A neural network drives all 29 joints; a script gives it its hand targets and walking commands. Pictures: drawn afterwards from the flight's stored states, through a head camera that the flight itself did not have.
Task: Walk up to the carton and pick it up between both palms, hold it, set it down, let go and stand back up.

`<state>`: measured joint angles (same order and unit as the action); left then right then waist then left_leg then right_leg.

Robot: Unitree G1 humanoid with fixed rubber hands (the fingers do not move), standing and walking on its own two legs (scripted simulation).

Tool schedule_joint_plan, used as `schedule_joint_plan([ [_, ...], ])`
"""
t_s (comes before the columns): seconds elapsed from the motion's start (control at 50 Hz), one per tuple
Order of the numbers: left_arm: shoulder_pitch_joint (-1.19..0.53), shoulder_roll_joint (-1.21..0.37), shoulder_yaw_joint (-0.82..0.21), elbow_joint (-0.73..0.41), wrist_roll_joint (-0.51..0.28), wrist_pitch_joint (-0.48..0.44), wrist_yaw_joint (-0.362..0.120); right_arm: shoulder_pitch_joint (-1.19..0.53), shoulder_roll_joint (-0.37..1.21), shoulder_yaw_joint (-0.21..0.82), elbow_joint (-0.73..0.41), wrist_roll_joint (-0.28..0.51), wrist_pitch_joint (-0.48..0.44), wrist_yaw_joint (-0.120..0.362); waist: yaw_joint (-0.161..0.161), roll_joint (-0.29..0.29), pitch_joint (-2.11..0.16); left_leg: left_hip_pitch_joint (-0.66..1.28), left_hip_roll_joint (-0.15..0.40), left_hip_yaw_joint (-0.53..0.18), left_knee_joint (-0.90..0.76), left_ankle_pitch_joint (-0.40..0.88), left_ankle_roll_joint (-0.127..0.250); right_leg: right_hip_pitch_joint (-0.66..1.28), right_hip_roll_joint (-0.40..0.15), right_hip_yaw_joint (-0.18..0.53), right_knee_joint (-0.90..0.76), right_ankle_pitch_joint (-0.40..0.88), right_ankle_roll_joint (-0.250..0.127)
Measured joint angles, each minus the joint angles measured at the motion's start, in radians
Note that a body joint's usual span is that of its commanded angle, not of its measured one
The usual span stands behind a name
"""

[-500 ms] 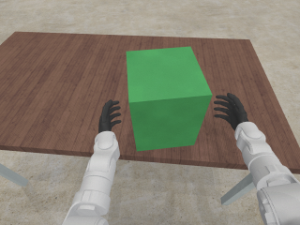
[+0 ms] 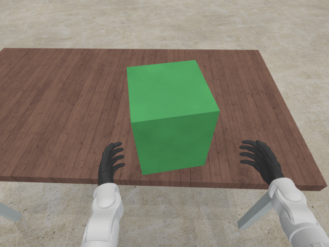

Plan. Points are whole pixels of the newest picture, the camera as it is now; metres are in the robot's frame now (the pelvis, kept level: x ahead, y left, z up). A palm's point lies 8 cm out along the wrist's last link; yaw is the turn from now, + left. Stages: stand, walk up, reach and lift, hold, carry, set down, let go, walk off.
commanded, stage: set down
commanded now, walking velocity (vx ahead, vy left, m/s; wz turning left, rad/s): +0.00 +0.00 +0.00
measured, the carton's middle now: (168, 119) +0.46 +0.04 +0.03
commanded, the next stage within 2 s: none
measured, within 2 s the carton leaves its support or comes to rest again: neither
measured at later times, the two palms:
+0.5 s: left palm (106, 201) +0.20 +0.16 +0.04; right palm (288, 206) +0.22 -0.23 +0.02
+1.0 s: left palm (98, 209) +0.19 +0.19 +0.01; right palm (282, 216) +0.20 -0.23 +0.00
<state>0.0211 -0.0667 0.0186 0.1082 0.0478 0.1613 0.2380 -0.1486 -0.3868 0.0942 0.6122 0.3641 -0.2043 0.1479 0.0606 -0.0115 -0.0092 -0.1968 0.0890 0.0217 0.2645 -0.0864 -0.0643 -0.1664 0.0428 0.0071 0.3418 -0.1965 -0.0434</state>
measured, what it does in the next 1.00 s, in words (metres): stands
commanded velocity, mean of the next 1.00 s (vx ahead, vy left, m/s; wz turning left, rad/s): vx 0.00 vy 0.00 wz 0.00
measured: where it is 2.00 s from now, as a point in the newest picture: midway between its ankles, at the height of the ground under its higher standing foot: outside the picture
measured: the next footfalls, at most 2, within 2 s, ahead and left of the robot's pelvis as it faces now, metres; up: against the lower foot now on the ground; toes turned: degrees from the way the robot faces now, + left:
none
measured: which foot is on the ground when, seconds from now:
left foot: down 0.00-1.00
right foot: down 0.00-1.00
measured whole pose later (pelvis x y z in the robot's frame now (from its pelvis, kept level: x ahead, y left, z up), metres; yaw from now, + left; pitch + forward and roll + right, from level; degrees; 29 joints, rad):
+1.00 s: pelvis +0.02 +0.01 +0.00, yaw -1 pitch -3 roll +0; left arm 0.39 -0.01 -0.07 -0.06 0.05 0.13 0.23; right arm 0.31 -0.38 0.03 0.25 0.30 -0.15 0.17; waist 0.04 -0.03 0.04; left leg -0.09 0.07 0.05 0.26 -0.13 -0.06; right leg -0.05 0.03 0.03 0.31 -0.21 -0.03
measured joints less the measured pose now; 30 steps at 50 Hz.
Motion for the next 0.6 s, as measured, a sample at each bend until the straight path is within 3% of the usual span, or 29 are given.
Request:
schedule_joint_plan([
  [0.32, 0.168, -0.007, -0.072, -0.175, 0.009, 0.058, 0.037, 0.198, -0.002, -0.044, -0.178, -0.002, 0.041, 0.018, -0.023, -0.034, 0.02, 0.063, -0.008, 0.004, -0.004, -0.001, 0.005, 0.051, -0.008, 0.003, 0.02, -0.012, 0.0],
  [0.6, 0.283, 0.013, -0.109, -0.243, -0.008, 0.046, 0.047, 0.363, -0.007, -0.068, -0.359, -0.023, 0.075, 0.023, -0.024, -0.011, 0.043, 0.092, -0.013, 0.021, 0.002, -0.015, 0.006, 0.074, -0.013, 0.021, 0.028, -0.022, 0.008],
])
